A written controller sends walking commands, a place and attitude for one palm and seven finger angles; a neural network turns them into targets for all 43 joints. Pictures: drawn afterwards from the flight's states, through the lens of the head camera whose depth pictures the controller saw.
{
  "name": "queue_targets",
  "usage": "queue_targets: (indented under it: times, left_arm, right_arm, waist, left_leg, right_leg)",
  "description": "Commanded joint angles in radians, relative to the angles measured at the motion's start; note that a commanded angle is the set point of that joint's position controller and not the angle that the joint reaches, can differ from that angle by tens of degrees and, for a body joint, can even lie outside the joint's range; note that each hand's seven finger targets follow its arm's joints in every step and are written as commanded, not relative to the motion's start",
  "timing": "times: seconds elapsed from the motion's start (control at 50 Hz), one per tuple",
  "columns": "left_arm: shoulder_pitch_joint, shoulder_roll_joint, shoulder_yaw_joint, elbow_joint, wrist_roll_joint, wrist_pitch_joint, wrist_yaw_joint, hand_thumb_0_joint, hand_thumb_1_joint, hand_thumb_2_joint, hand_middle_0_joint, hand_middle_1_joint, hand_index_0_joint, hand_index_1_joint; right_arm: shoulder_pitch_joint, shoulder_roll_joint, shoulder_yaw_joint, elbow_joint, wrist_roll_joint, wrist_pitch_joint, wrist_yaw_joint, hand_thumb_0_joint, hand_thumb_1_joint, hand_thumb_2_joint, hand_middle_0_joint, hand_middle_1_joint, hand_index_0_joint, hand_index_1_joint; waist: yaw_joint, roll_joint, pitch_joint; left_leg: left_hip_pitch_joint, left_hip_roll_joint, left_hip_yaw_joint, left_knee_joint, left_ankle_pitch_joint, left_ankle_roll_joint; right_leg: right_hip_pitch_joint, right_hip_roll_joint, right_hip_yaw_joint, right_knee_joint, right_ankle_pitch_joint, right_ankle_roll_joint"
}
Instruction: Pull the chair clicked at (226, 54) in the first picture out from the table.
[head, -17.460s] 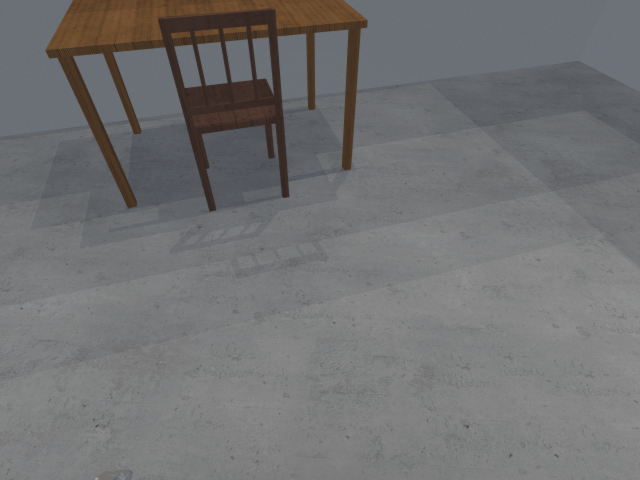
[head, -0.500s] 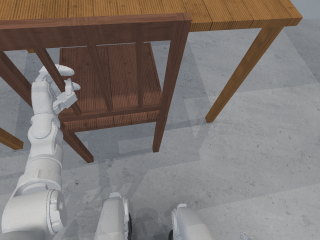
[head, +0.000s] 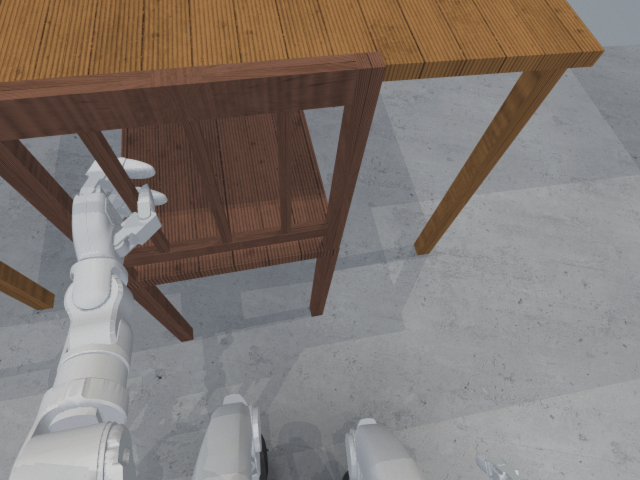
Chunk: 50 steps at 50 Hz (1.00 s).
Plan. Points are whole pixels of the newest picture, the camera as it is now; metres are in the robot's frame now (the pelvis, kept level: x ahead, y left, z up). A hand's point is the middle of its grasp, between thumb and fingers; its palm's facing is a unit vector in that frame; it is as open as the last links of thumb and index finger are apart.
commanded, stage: hook a spindle and tug to test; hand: left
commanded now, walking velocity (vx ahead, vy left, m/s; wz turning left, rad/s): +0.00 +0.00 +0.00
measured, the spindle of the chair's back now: (212, 191) +0.48 +0.13 +0.01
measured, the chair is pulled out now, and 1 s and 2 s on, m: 0.01 0.14 0.20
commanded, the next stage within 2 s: step backward, pulling the chair out in 0.04 s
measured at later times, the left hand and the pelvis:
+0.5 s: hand (166, 227) +0.40 +0.17 +0.04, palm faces +0.12 -0.98 -0.14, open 4.9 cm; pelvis +0.01 +0.01 +0.09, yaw +1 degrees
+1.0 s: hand (196, 322) +0.29 +0.13 +0.04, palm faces +0.06 -0.99 -0.16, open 4.8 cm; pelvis -0.07 -0.01 +0.10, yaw +3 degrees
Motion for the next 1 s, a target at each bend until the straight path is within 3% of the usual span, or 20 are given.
queue_targets:
  times: [0.0, 0.1, 0.12, 0.14, 0.16, 0.18, 0.2, 0.22, 0.24, 0.3, 0.34, 0.44, 0.5, 0.66, 0.72, 0.78, 0.84, 0.9, 0.96, 0.98]
  left_arm:
    - [-0.202, 0.172, 0.023, -0.217, -0.006, -0.079, -0.015, 0.000, 0.900, 0.900, -0.500, -1.450, -0.500, -1.450]
    - [-0.190, 0.155, 0.005, -0.241, -0.004, -0.076, -0.012, 0.000, 0.900, 0.900, -0.500, -1.450, -0.500, -1.450]
    - [-0.268, 0.156, -0.012, -0.307, -0.007, -0.080, -0.008, 0.000, 0.900, 0.900, -0.500, -1.450, -0.500, -1.450]
    - [-0.477, 0.469, 0.027, -0.457, 0.117, 0.033, 0.080, 0.000, 0.900, 0.900, -0.500, -1.450, -0.500, -1.450]
    - [-0.488, 0.399, -0.016, -0.489, 0.112, 0.099, 0.115, 0.000, 0.900, 0.900, -0.500, -1.450, -0.500, -1.450]
    - [-0.428, 0.361, -0.029, -0.490, 0.108, 0.141, 0.133, 0.000, 0.900, 0.900, -0.500, -1.450, -0.500, -1.450]
    - [-0.353, 0.327, -0.042, -0.413, 0.116, 0.188, 0.144, 0.000, 0.900, 0.900, -0.500, -1.450, -0.500, -1.450]
    - [-0.302, 0.262, -0.088, -0.306, 0.123, 0.235, 0.146, 0.000, 0.900, 0.900, -0.500, -1.450, -0.500, -1.450]
    - [-0.263, 0.217, -0.118, -0.217, 0.123, 0.269, 0.153, 0.000, 0.900, 0.900, -0.500, -1.450, -0.500, -1.450]
    - [-0.338, 0.203, -0.153, -0.042, 0.132, 0.304, 0.174, 0.000, 0.900, 0.900, -0.500, -1.450, -0.500, -1.450]
    - [-0.432, 0.220, -0.146, 0.027, 0.137, 0.277, 0.184, 0.000, 0.900, 0.900, -0.500, -1.450, -0.500, -1.450]
    - [-0.461, 0.174, -0.183, 0.114, 0.141, 0.223, 0.169, 0.000, 0.900, 0.900, -0.500, -1.450, -0.500, -1.450]
    - [-0.433, 0.134, -0.209, 0.111, 0.130, 0.210, 0.148, 0.000, 0.900, 0.900, -0.500, -1.450, -0.500, -1.450]
    - [-0.391, 0.113, -0.237, 0.038, 0.110, 0.201, 0.131, 0.000, 0.900, 0.900, -0.500, -1.450, -0.500, -1.450]
    - [-0.411, 0.155, -0.219, 0.057, 0.108, 0.200, 0.141, 0.000, 0.900, 0.900, -0.500, -1.450, -0.500, -1.450]
    - [-0.453, 0.150, -0.241, 0.081, 0.098, 0.190, 0.151, 0.000, 0.900, 0.900, -0.500, -1.450, -0.500, -1.450]
    - [-0.474, 0.167, -0.248, 0.115, 0.093, 0.176, 0.163, 0.000, 0.900, 0.900, -0.500, -1.450, -0.500, -1.450]
    - [-0.469, 0.145, -0.274, 0.127, 0.092, 0.162, 0.169, 0.000, 0.900, 0.900, -0.500, -1.450, -0.500, -1.450]
    - [-0.436, 0.121, -0.283, 0.118, 0.089, 0.151, 0.169, 0.000, 0.900, 0.900, -0.500, -1.450, -0.500, -1.450]
    - [-0.426, 0.112, -0.284, 0.121, 0.088, 0.150, 0.168, 0.000, 0.900, 0.900, -0.500, -1.450, -0.500, -1.450]
  right_arm:
    - [0.086, -0.163, -0.067, -0.084, 0.005, -0.029, -0.012, 0.000, -0.900, -0.900, 0.200, 0.300, 0.200, 0.300]
    - [0.083, -0.162, -0.068, -0.088, 0.006, -0.029, -0.012, 0.000, -0.900, -0.900, 0.200, 0.300, 0.200, 0.300]
    - [0.082, -0.162, -0.067, -0.092, 0.007, -0.032, -0.015, 0.000, -0.900, -0.900, 0.200, 0.300, 0.200, 0.300]
    - [0.132, -0.164, -0.058, -0.134, 0.072, 0.026, -0.041, 0.000, -0.900, -0.900, 0.200, 0.300, 0.200, 0.300]
    - [0.137, -0.137, -0.059, -0.163, 0.085, 0.028, -0.066, 0.000, -0.900, -0.900, 0.200, 0.300, 0.200, 0.300]
    - [0.146, -0.133, -0.056, -0.168, 0.087, 0.021, -0.078, 0.000, -0.900, -0.900, 0.200, 0.300, 0.200, 0.300]
    - [0.127, -0.133, -0.054, -0.167, 0.090, 0.026, -0.086, 0.000, -0.900, -0.900, 0.200, 0.300, 0.200, 0.300]
    - [0.116, -0.140, -0.051, -0.153, 0.092, 0.035, -0.095, 0.000, -0.900, -0.900, 0.200, 0.300, 0.200, 0.300]
    - [0.111, -0.140, -0.049, -0.136, 0.091, 0.041, -0.098, 0.000, -0.900, -0.900, 0.200, 0.300, 0.200, 0.300]
    - [0.106, -0.152, -0.032, -0.102, 0.085, 0.049, -0.108, 0.000, -0.900, -0.900, 0.200, 0.300, 0.200, 0.300]
    - [0.110, -0.159, -0.031, -0.078, 0.079, 0.043, -0.118, 0.000, -0.900, -0.900, 0.200, 0.300, 0.200, 0.300]
    - [0.106, -0.160, -0.042, -0.025, 0.070, 0.030, -0.117, 0.000, -0.900, -0.900, 0.200, 0.300, 0.200, 0.300]
    - [0.077, -0.156, -0.048, -0.024, 0.070, 0.014, -0.113, 0.000, -0.900, -0.900, 0.200, 0.300, 0.200, 0.300]
    - [0.018, -0.150, -0.050, -0.043, 0.082, -0.018, -0.123, 0.000, -0.900, -0.900, 0.200, 0.300, 0.200, 0.300]
    - [0.005, -0.160, -0.052, -0.034, 0.087, -0.030, -0.131, 0.000, -0.900, -0.900, 0.200, 0.300, 0.200, 0.300]
    - [-0.020, -0.156, -0.046, -0.026, 0.093, -0.053, -0.136, 0.000, -0.900, -0.900, 0.200, 0.300, 0.200, 0.300]
    - [-0.029, -0.154, -0.043, -0.006, 0.099, -0.081, -0.143, 0.000, -0.900, -0.900, 0.200, 0.300, 0.200, 0.300]
    - [-0.046, -0.148, -0.035, 0.018, 0.100, -0.108, -0.153, 0.000, -0.900, -0.900, 0.200, 0.300, 0.200, 0.300]
    - [-0.060, -0.156, -0.031, 0.035, 0.091, -0.123, -0.167, 0.000, -0.900, -0.900, 0.200, 0.300, 0.200, 0.300]
    - [-0.062, -0.154, -0.031, 0.033, 0.090, -0.124, -0.169, 0.000, -0.900, -0.900, 0.200, 0.300, 0.200, 0.300]
  waist:
    - [0.019, 0.048, -0.449]
    - [0.025, 0.081, -0.452]
    - [0.013, 0.104, -0.482]
    - [0.075, 0.229, -0.734]
    - [0.053, 0.255, -0.682]
    - [0.053, 0.220, -0.652]
    - [0.049, 0.198, -0.607]
    - [0.037, 0.171, -0.519]
    - [0.040, 0.147, -0.435]
    - [0.021, 0.025, -0.265]
    - [0.016, 0.031, -0.245]
    - [0.039, 0.228, -0.279]
    - [0.048, 0.255, -0.288]
    - [0.047, 0.135, -0.297]
    - [0.046, 0.117, -0.245]
    - [0.043, 0.091, -0.162]
    - [0.041, 0.020, -0.094]
    - [0.048, -0.050, -0.067]
    - [0.062, -0.001, -0.104]
    - [0.066, -0.018, -0.105]
  left_leg:
    - [0.547, -0.047, -0.034, -0.091, 0.362, 0.009]
    - [0.586, -0.045, -0.043, -0.096, 0.389, 0.002]
    - [0.619, -0.044, -0.044, -0.094, 0.412, 0.006]
    - [0.993, -0.027, -0.006, -0.268, 0.428, 0.030]
    - [1.066, -0.039, -0.004, -0.310, 0.497, 0.034]
    - [1.061, -0.038, -0.005, -0.314, 0.555, 0.039]
    - [1.024, -0.035, -0.011, -0.330, 0.594, 0.036]
    - [1.017, -0.016, -0.046, -0.371, 0.631, 0.031]
    - [0.978, -0.005, -0.052, -0.389, 0.640, 0.038]
    - [0.894, 0.020, -0.064, -0.465, 0.567, 0.045]
    - [0.941, 0.026, -0.066, -0.511, 0.610, 0.041]
    - [1.150, 0.056, -0.098, -0.560, 0.900, 0.045]
    - [1.178, 0.079, -0.136, -0.605, 0.879, 0.046]
    - [1.142, 0.099, -0.143, -0.684, 0.684, 0.051]
    - [1.090, 0.088, -0.129, -0.707, 0.529, 0.046]
    - [1.035, 0.063, -0.115, -0.722, 0.317, 0.033]
    - [1.039, 0.011, -0.067, -0.677, 0.143, 0.006]
    - [1.084, -0.025, -0.031, -0.625, 0.153, -0.017]
    - [1.074, 0.010, -0.083, -0.707, 0.256, 0.004]
    - [1.055, 0.022, -0.110, -0.726, 0.273, 0.015]
  right_leg:
    - [0.050, 0.025, -0.006, -0.168, 0.495, -0.029]
    - [0.032, 0.024, -0.011, -0.164, 0.491, -0.033]
    - [0.042, 0.023, -0.008, -0.165, 0.514, -0.033]
    - [0.434, -0.043, 0.075, -0.343, 0.625, -0.044]
    - [0.482, -0.037, 0.061, -0.394, 0.762, -0.039]
    - [0.509, -0.043, 0.057, -0.408, 0.853, -0.029]
    - [0.497, -0.048, 0.057, -0.403, 0.863, -0.024]
    - [0.446, -0.039, 0.020, -0.391, 0.764, -0.020]
    - [0.450, -0.042, 0.027, -0.426, 0.745, -0.011]
    - [0.511, -0.059, 0.037, -0.539, 0.740, 0.012]
    - [0.545, -0.072, 0.034, -0.571, 0.761, 0.019]
    - [0.542, -0.064, 0.023, -0.599, 0.708, 0.014]
    - [0.559, -0.046, 0.016, -0.623, 0.591, 0.005]
    - [0.680, -0.052, 0.028, -0.685, 0.585, 0.002]
    - [0.699, -0.071, 0.047, -0.722, 0.545, 0.000]
    - [0.686, -0.103, 0.076, -0.780, 0.431, -0.006]
    - [0.633, -0.178, 0.136, -0.882, 0.288, -0.027]
    - [0.589, -0.235, 0.148, -0.920, 0.234, -0.048]
    - [0.656, -0.176, 0.103, -0.832, 0.369, -0.021]
    - [0.679, -0.153, 0.094, -0.812, 0.379, -0.013]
